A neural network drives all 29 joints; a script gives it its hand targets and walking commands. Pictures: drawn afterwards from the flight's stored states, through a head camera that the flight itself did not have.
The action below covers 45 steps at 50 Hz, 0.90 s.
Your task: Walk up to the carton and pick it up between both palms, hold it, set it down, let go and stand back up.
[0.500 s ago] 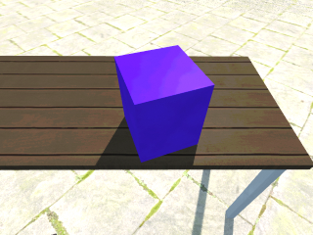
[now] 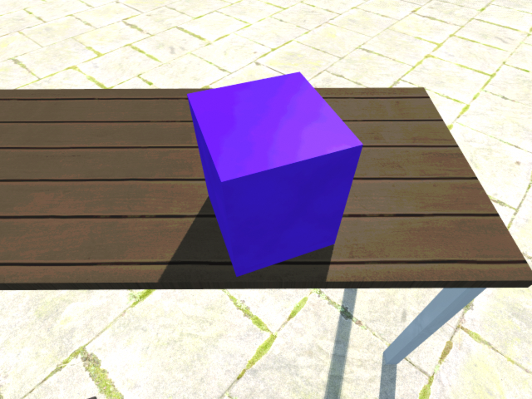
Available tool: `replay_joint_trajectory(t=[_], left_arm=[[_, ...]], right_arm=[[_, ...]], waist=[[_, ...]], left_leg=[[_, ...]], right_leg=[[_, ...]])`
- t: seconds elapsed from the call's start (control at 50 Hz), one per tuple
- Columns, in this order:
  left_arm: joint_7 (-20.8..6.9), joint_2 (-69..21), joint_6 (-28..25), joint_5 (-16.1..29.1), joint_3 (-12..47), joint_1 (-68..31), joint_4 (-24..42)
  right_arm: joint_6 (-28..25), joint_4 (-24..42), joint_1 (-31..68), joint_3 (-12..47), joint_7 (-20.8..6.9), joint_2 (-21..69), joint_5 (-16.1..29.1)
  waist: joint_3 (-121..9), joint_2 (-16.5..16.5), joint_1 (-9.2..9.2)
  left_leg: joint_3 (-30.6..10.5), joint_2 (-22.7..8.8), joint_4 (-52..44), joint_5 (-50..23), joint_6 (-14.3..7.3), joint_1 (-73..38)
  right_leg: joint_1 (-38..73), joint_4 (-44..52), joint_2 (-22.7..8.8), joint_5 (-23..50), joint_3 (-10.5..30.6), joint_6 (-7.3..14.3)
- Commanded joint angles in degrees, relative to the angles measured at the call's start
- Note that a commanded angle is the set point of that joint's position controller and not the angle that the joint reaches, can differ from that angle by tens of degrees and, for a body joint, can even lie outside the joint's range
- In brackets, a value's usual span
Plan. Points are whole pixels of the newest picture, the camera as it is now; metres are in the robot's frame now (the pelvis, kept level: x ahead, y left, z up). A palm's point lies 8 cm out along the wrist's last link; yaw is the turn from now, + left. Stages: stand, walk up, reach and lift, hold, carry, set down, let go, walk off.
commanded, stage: walk up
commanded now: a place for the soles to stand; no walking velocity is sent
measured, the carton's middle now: (267, 176) +0.48 +0.02 +0.06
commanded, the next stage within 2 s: stand in 0.58 s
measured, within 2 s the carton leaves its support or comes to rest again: neither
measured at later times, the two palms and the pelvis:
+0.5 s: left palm out of the picture +0.10 +0.30 -0.10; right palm out of the picture +0.08 -0.30 -0.11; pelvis +0.01 +0.00 +0.00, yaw +0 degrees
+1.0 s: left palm out of the picture +0.12 +0.30 -0.10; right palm out of the picture +0.10 -0.31 -0.11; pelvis +0.01 +0.00 -0.01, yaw +0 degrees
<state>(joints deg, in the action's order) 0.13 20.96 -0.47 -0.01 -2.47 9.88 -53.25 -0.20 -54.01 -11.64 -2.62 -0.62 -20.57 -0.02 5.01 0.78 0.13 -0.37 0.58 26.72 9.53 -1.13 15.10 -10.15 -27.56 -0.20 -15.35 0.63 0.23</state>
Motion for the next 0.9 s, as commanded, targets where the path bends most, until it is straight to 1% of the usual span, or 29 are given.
replay_joint_trajectory(t=[0.0,0.02,0.04,0.08,0.12,0.14,0.18,0.22,0.24,0.26,0.32,0.38,0.44,0.5,0.52,0.54,0.56,0.58,0.6,0.62,0.64,0.66,0.68,0.7,0.72,0.74,0.76,0.86,0.88], left_arm=[[0.05,12.40,-1.97,-0.32,-1.89,-3.95,1.39],[0.16,10.91,-1.84,-0.31,-1.31,-4.66,2.06],[0.21,10.93,-1.96,-0.33,-1.18,-2.80,1.08],[0.40,11.75,-1.83,-0.54,-1.59,-3.02,1.98],[-0.21,11.18,-0.75,-0.82,-1.19,-4.20,0.90],[-0.29,10.76,-0.77,-0.92,-1.09,-2.94,1.87],[-0.56,10.47,-0.98,-1.00,-1.75,-4.09,1.48],[-0.60,9.47,-0.57,-0.67,-0.77,-3.38,1.46],[-0.68,11.18,-0.77,-0.88,-1.96,-3.89,1.49],[-0.81,11.27,-0.70,-0.72,-1.27,-5.17,1.69],[-0.83,11.15,-0.73,-0.98,-1.15,-3.39,1.25],[-0.88,10.90,-0.70,-1.25,-1.54,-2.95,1.25],[-0.76,10.13,-0.47,-0.83,-1.41,-3.08,0.77],[-0.45,10.82,-1.03,-1.12,-1.27,-4.76,1.50],[-0.57,10.36,-0.73,-0.86,-1.59,-4.59,1.68],[-0.52,10.14,-0.96,-0.98,-1.81,-3.70,1.38],[-0.48,10.93,-0.72,-1.04,-1.77,-3.92,1.31],[-0.55,11.30,-0.80,-0.94,-1.79,-3.25,1.51],[-0.69,12.21,-0.67,-1.18,-1.60,-4.36,1.06],[-0.52,11.93,-0.52,-0.97,-1.81,-3.16,1.24],[-0.59,10.93,-0.42,-0.78,-1.57,-4.30,0.94],[-0.39,11.52,-0.32,-0.67,-1.60,-3.69,1.35],[-0.56,11.41,-0.44,-0.75,-1.92,-5.47,2.39],[-0.56,11.40,-0.33,-0.84,-1.51,-5.39,2.80],[-0.59,10.11,-0.49,-1.13,-1.50,-5.58,2.14],[-0.84,9.13,-0.60,-0.45,-0.94,-3.37,0.85],[-1.00,10.50,-0.65,-0.71,-1.52,-2.74,1.02],[-0.67,10.22,-0.29,-0.83,-1.43,-4.03,0.57],[1.98,10.89,8.60,-0.68,-4.76,-24.13,17.85]], right_arm=[[-1.65,1.50,4.03,-1.26,0.02,-11.13,-1.41],[-1.72,1.99,5.54,-1.47,0.13,-10.64,-1.01],[-1.55,2.49,6.24,-2.04,0.18,-10.36,-1.26],[-1.73,2.31,5.37,-1.43,0.05,-10.67,-0.39],[-2.23,0.47,4.62,-1.39,0.80,-11.74,-1.06],[-2.48,1.70,5.26,-1.40,0.68,-12.34,-0.51],[-2.59,2.23,5.87,-0.79,0.48,-11.01,-0.40],[-2.80,1.61,6.81,-1.51,0.56,-12.94,-1.61],[-2.97,1.43,5.83,-0.85,0.74,-11.30,-1.14],[-2.85,0.94,5.18,-1.33,0.69,-12.49,-1.36],[-2.86,1.10,5.14,-1.39,0.77,-11.71,-0.99],[-3.06,1.43,4.64,-0.80,0.61,-12.54,-1.11],[-3.17,1.20,4.50,-1.52,0.94,-12.49,-1.94],[-3.05,1.38,5.24,-1.33,0.88,-11.56,-0.98],[-2.93,0.54,5.59,-1.41,0.92,-11.66,-1.22],[-2.91,1.44,5.06,-1.06,0.92,-11.91,-1.09],[-2.92,0.97,4.77,-1.26,0.74,-11.23,-0.98],[-2.86,1.07,4.49,-0.93,0.89,-11.38,-1.44],[-2.96,1.09,4.57,-1.11,0.78,-11.77,-1.14],[-3.12,1.78,4.85,-1.28,1.01,-11.59,-1.20],[-3.12,1.32,4.73,-1.41,1.01,-12.37,-1.26],[-2.94,0.85,5.99,-1.16,0.85,-12.33,-0.95],[-2.91,-0.10,3.85,-1.35,0.93,-12.78,-1.26],[-3.07,0.34,3.79,-1.51,0.88,-13.82,-1.56],[-3.08,0.93,3.11,-1.61,0.88,-12.30,-1.40],[-3.21,0.83,2.99,-1.00,1.05,-12.63,-1.29],[-3.13,1.19,4.90,-0.76,0.81,-11.14,-1.37],[-3.02,-0.09,4.18,-1.55,1.03,-13.97,-1.79],[-9.42,7.03,24.29,-10.17,-0.76,-6.21,-6.42]], waist=[[-8.14,3.09,0.16],[-8.35,-1.85,-0.26],[-8.04,0.03,-0.54],[-7.15,-2.50,-0.01],[-6.01,1.43,0.17],[-6.43,-2.88,0.01],[-6.96,-3.67,-0.49],[-3.78,0.84,-0.65],[-4.70,-1.57,-0.37],[-3.36,0.76,0.67],[-6.08,-1.39,-0.47],[-7.05,-1.17,0.07],[-4.97,1.59,-0.74],[-6.86,-1.50,0.50],[-7.15,-3.72,-0.25],[-8.49,-2.71,-0.12],[-8.54,-2.08,0.10],[-8.46,-0.02,-0.27],[-6.87,-1.16,0.23],[-5.93,-5.37,-0.78],[-6.73,-1.61,0.14],[-6.92,-1.98,-0.94],[-7.11,-3.98,0.09],[-5.06,-1.42,0.43],[-7.25,-1.77,1.12],[-5.63,-1.15,-0.51],[-6.54,0.63,-0.61],[-7.85,-1.47,-0.17],[-4.69,-4.65,-0.31]], left_leg=[[-9.14,-7.76,-6.64,-7.87,-1.59,-6.22],[-9.34,-7.35,-5.68,-7.65,-1.85,-5.57],[-8.06,-6.83,-4.76,-8.76,-1.13,-7.29],[-8.33,-6.39,-4.69,-6.30,-0.73,-5.10],[-9.05,-7.68,-7.56,-0.97,-1.11,-5.64],[-11.53,-9.43,-8.49,1.99,-1.51,-5.29],[-10.22,-7.78,-8.82,6.35,-0.99,-2.61],[-10.29,-7.99,-9.77,7.17,-1.04,-2.55],[-9.53,-8.05,-9.35,3.92,-0.96,-2.98],[-9.47,-7.65,-9.39,3.31,-0.81,-2.05],[-9.85,-7.57,-8.46,2.65,-1.16,-4.43],[-10.33,-7.56,-9.87,4.93,-0.36,-4.70],[-8.58,-8.14,-9.31,0.83,-0.58,-4.20],[-9.08,-7.44,-7.25,-3.81,-0.93,-5.06],[-7.81,-7.67,-6.79,-3.94,-0.75,-5.37],[-7.51,-7.53,-6.03,-6.46,-1.14,-6.23],[-6.67,-7.03,-6.30,-3.24,-0.64,-6.94],[-6.07,-6.43,-5.62,-5.83,-0.40,-7.35],[-7.76,-6.45,-7.34,-2.70,-0.64,-5.79],[-8.45,-7.12,-6.37,-5.23,-0.73,-5.68],[-8.17,-6.83,-7.30,-2.57,-0.79,-4.90],[-9.44,-7.64,-7.92,0.15,-1.17,-4.45],[-8.43,-7.77,-8.27,0.04,-1.24,-3.75],[-8.14,-6.64,-8.29,0.90,-0.51,-4.99],[-8.48,-7.65,-8.37,-1.06,-0.39,-6.41],[-10.19,-8.01,-8.93,1.35,-0.91,-3.42],[-8.97,-7.70,-9.29,2.10,-1.05,-3.36],[-10.77,-8.22,-10.18,2.57,-1.55,-3.48],[7.55,-1.96,1.72,14.70,1.34,1.07]], right_leg=[[0.57,5.09,-5.80,4.94,4.85,2.00],[0.90,6.23,-5.62,6.72,4.72,2.11],[0.11,6.32,-5.81,7.10,5.62,2.23],[2.00,5.74,-5.87,9.27,4.91,2.02],[-0.83,7.39,-5.53,1.74,5.17,2.36],[-0.40,8.56,-5.28,-0.73,4.67,2.18],[0.43,8.14,-5.26,-0.50,5.86,2.92],[-1.08,7.55,-5.33,-0.86,6.49,3.08],[-0.16,7.67,-5.30,0.27,5.42,3.07],[-0.80,7.87,-5.28,1.27,6.27,3.11],[0.68,8.82,-5.30,2.85,5.08,2.37],[0.87,7.41,-4.84,2.49,5.83,2.88],[0.20,7.08,-4.92,4.18,5.55,2.93],[0.32,8.22,-5.37,5.32,5.73,2.54],[1.28,8.89,-5.88,7.15,5.65,2.25],[2.19,7.47,-6.08,9.01,5.86,2.56],[0.90,8.52,-6.19,5.72,6.52,2.37],[1.30,8.10,-6.14,7.49,6.55,2.44],[0.72,7.44,-5.92,6.26,6.43,1.83],[1.01,7.68,-5.53,6.92,4.78,2.13],[0.21,7.60,-5.64,6.22,6.17,2.64],[1.37,8.09,-5.37,2.47,5.88,2.28],[2.45,8.65,-6.17,3.84,6.43,2.46],[-0.85,8.40,-5.78,0.58,5.77,2.46],[-0.62,7.47,-4.96,3.05,5.45,2.97],[0.77,8.46,-5.22,2.86,6.06,2.98],[1.39,7.80,-5.26,1.03,5.50,2.73],[1.75,7.39,-4.34,1.06,5.22,2.40],[-12.56,0.49,-0.03,-13.38,-5.21,1.09]])
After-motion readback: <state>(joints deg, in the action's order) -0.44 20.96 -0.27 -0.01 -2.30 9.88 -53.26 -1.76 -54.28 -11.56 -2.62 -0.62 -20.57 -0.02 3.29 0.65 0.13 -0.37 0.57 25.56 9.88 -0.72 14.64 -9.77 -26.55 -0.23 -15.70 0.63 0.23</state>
